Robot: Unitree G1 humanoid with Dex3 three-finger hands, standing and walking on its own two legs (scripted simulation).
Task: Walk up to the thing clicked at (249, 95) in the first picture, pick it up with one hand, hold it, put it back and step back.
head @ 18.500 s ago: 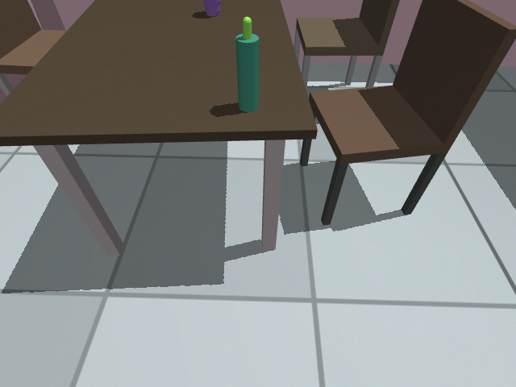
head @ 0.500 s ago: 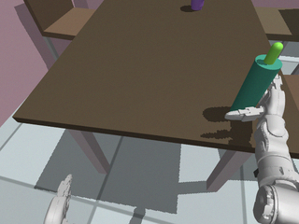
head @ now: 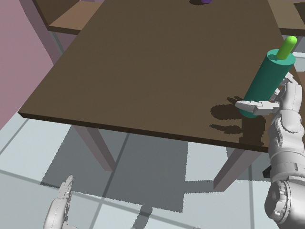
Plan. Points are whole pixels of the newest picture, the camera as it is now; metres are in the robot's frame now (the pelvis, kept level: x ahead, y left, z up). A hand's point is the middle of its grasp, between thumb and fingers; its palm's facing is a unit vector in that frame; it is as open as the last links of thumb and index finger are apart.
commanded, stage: close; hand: right
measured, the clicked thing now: (266, 81) +0.48 -0.23 +0.13
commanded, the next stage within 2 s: settle in 0.36 s
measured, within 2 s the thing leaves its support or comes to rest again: leaves its support in 1.10 s
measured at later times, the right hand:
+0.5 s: hand (264, 96) +0.45 -0.22 +0.11, palm faces +0.26 +0.96 +0.03, open 8.0 cm
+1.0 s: hand (263, 98) +0.44 -0.22 +0.11, palm faces +0.26 +0.97 -0.02, open 8.0 cm
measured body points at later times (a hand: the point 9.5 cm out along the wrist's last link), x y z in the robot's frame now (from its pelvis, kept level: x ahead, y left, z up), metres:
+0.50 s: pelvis +0.02 +0.00 +0.01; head +0.06 -0.01 +0.45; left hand +0.15 +0.26 -0.04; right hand +0.43 -0.27 +0.11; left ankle -0.01 +0.14 -0.70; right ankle +0.04 -0.13 -0.70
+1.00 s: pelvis +0.02 +0.00 +0.02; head +0.06 +0.00 +0.47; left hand +0.17 +0.26 -0.04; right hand +0.42 -0.27 +0.12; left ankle -0.01 +0.14 -0.70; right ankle +0.04 -0.13 -0.70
